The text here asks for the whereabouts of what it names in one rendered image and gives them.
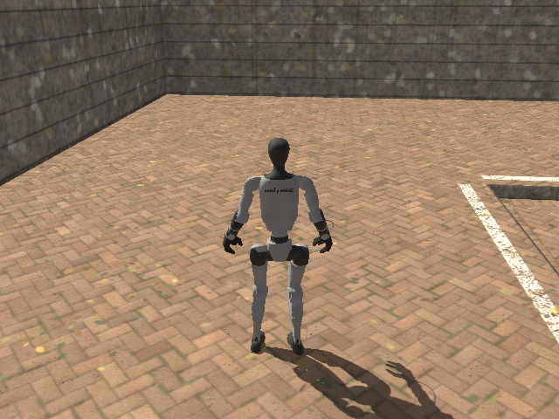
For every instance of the robot torso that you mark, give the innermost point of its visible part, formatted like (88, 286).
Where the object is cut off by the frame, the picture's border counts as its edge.
(279, 201)

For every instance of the right robot forearm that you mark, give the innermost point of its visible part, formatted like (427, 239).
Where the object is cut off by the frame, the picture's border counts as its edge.
(322, 228)

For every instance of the left robot forearm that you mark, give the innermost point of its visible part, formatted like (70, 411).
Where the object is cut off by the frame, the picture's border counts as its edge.
(234, 228)

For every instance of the right robot hand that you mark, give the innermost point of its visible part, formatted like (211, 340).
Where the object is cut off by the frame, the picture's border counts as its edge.
(319, 241)

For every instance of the left robot hand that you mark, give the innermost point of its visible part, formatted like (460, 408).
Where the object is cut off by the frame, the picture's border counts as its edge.
(227, 242)

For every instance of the robot right thigh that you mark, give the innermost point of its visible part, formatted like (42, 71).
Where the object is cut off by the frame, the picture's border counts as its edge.
(300, 256)

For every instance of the right robot upper arm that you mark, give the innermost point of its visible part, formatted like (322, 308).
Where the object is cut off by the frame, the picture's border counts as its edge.
(306, 183)

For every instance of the left robot upper arm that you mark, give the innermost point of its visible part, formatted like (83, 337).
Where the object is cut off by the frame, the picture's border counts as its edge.
(245, 201)

